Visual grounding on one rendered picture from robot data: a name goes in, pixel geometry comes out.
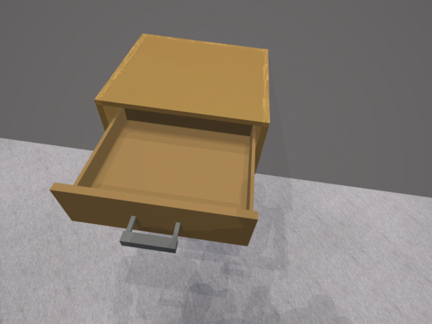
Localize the cabinet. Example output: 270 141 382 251
94 34 270 174

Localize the drawer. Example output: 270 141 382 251
50 107 258 246

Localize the handle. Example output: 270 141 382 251
119 216 180 253

